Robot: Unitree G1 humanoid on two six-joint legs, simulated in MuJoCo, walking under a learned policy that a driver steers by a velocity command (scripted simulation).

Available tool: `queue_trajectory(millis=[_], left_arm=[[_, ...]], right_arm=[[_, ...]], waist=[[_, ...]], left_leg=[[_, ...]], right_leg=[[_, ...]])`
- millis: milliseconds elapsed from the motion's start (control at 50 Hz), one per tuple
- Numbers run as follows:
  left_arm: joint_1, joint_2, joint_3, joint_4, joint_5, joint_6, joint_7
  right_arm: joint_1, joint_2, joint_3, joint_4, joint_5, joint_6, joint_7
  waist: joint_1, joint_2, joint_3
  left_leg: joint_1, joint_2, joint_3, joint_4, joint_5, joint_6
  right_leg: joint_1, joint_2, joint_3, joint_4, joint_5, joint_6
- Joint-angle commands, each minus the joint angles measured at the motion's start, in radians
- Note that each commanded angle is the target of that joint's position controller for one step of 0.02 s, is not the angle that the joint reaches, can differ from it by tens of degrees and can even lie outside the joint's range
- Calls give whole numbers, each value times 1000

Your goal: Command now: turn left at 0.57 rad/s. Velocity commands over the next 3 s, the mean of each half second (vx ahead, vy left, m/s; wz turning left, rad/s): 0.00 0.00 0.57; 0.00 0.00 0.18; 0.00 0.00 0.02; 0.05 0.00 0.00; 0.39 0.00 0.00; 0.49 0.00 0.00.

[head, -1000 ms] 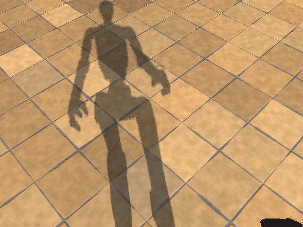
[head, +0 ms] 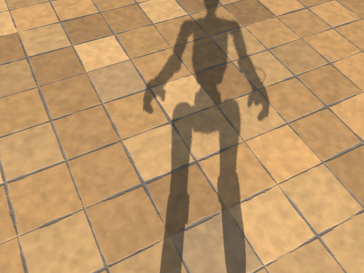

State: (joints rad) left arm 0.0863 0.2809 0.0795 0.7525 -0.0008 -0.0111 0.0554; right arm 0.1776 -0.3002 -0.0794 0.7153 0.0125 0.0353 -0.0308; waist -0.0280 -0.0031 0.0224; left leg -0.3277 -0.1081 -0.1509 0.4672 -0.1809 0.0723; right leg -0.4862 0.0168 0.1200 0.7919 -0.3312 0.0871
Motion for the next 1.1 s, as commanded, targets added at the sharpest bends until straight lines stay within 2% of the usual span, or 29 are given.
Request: queue_trajectory(millis=[20,100,120,140,160,180,200,220,240,280,340,440,480,520,540,560,580,600,620,660,720,760,820,880,900,920,940,980,1100], left_arm=[[-17,93,22,-72,-5,-27,-12],[56,102,29,-59,-11,-47,-34],[85,125,37,-51,-7,-48,-36],[100,186,50,-59,11,-41,-30],[83,248,59,-63,41,-26,-28],[60,199,51,-87,49,-28,-28],[16,143,34,-107,38,-27,-22],[-23,117,26,-115,25,-24,-19],[-30,105,20,-120,12,-21,-16],[-7,115,18,-118,13,-11,-10],[56,146,29,-110,20,3,-3],[50,203,49,-113,2,9,-22],[51,207,48,-106,-16,7,-31],[54,175,35,-90,-33,5,-35],[111,122,18,-73,-11,-1,-42],[120,38,-18,-110,53,-7,-55],[35,110,6,-123,21,-4,-40],[10,155,19,-118,-6,5,-31],[23,153,23,-105,-8,13,-26],[61,146,26,-75,5,28,-16],[105,109,15,-54,-2,27,-21],[75,83,1,-60,1,26,-23],[57,90,-4,-67,1,24,-25],[105,80,-9,-43,4,16,-30],[118,90,-12,-38,17,11,-32],[129,131,-7,-42,26,7,-29],[112,194,9,-30,13,6,-29],[91,108,-8,-29,12,-3,-42],[101,88,-23,-10,14,-21,-37]], right_arm=[[-26,-170,-46,-82,0,-3,-2],[-59,-164,-44,-109,15,11,-3],[-53,-146,-39,-118,19,14,-6],[-13,-98,-25,-124,11,13,-5],[20,-97,-28,-150,15,3,0],[26,-185,-54,-140,-2,-10,6],[39,-220,-69,-117,5,-7,11],[57,-200,-70,-93,8,6,9],[62,-176,-65,-87,4,17,7],[37,-126,-49,-108,12,25,15],[-41,-96,-34,-159,15,21,23],[-45,-90,-24,-187,8,20,44],[-18,-92,-28,-183,7,23,48],[65,-95,-34,-151,2,21,47],[93,-141,-45,-151,2,18,36],[85,-238,-55,-184,-11,14,19],[104,-192,-38,-182,-46,-8,30],[69,-168,-29,-170,-48,-25,38],[19,-149,-24,-158,-35,-34,37],[-45,-124,-9,-156,-19,-37,30],[-64,-73,10,-142,-27,-42,20],[-63,-72,10,-130,-26,-41,18],[-46,-89,7,-106,-28,-35,23],[-70,-62,21,-82,-15,-35,28],[-46,-48,26,-66,-14,-40,29],[-17,-36,31,-55,-29,-48,31],[28,-50,22,-53,-34,-56,38],[-53,-63,20,-49,-32,-49,34],[-36,-34,20,-23,-26,-28,21]], waist=[[2,153,-108],[48,157,-122],[56,134,-130],[31,-18,-161],[-15,-275,-117],[1,-233,-115],[-8,-156,-101],[-21,-119,-77],[-12,-116,-64],[7,-131,-43],[60,-168,-66],[69,-191,-95],[51,-188,-95],[3,-148,-102],[13,-12,-143],[53,318,-171],[-31,249,-206],[-19,176,-141],[4,156,-104],[32,139,-78],[50,138,-103],[32,137,-92],[9,141,-78],[48,117,-60],[55,83,-64],[37,25,-83],[-21,-87,-78],[30,-77,-53],[33,-34,-35]], left_leg=[[131,251,-333,-119,115,152],[131,208,-369,-47,209,111],[79,170,-346,-6,138,72],[-40,91,-245,158,-124,16],[-248,-69,-40,347,-450,-42],[-290,10,-19,590,-466,-90],[-279,38,-16,679,-391,-110],[-279,48,1,724,-329,-130],[-300,51,13,772,-274,-147],[-301,64,67,748,-219,-167],[-310,106,106,589,-205,-183],[-114,126,184,340,-228,-148],[-45,107,199,205,-184,-117],[144,75,212,-52,14,-60],[319,164,75,-95,250,-27],[453,454,-251,-51,687,100],[301,516,-296,-83,600,259],[252,449,-215,-107,479,240],[226,390,-155,-116,371,188],[169,339,-88,-126,365,148],[167,303,-31,-132,363,144],[174,295,-29,-130,307,141],[166,311,-72,-127,233,163],[118,288,-84,-110,142,130],[86,265,-75,-105,101,88],[56,221,-47,-77,29,39],[48,157,16,-83,-22,5],[118,125,61,-38,-48,-29],[116,135,55,-23,37,-17]], right_leg=[[21,20,-5,-81,-11,-8],[193,30,-30,-357,101,-44],[296,-19,-14,-440,202,-65],[420,-207,140,-460,294,-138],[439,-385,360,-482,518,-303],[386,-461,406,-486,528,-385],[356,-398,296,-472,484,-353],[337,-320,193,-460,428,-300],[339,-286,137,-456,412,-278],[326,-246,43,-467,439,-279],[420,-271,12,-464,454,-305],[371,-307,-46,-440,477,-305],[367,-314,-44,-401,468,-291],[290,-278,-90,-302,407,-221],[169,-218,-165,-166,235,-132],[-83,-103,-242,122,-335,-24],[-96,-83,-110,258,-373,-11],[-100,-94,-93,323,-317,-14],[-110,-99,-85,318,-248,-19],[-63,-99,-79,314,-130,-8],[13,-93,-85,225,-37,3],[58,-96,-88,79,-36,2],[130,-83,-102,-69,-77,-5],[260,-67,-117,-324,95,-29],[341,-82,-91,-398,243,-44],[409,-144,-25,-391,411,-66],[387,-151,-42,-323,381,-102],[271,-119,-50,-356,180,-110],[261,-97,-69,-345,186,-85]])
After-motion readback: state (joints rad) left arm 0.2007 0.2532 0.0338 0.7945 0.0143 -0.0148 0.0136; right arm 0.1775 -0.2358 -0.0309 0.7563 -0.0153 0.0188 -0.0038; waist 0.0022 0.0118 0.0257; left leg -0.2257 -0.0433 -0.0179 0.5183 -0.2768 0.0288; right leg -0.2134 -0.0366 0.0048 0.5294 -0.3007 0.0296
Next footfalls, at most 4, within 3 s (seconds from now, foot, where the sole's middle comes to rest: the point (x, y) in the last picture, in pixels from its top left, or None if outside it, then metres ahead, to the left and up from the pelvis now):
0.14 right None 0.07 -0.14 -0.78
0.54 left None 0.00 0.12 -0.78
0.90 right None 0.08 -0.10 -0.78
2.54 right None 0.45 0.05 -0.78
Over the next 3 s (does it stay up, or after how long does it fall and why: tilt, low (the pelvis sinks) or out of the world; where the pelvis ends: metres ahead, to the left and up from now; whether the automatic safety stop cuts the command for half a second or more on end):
stays up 0.47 0.16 0.00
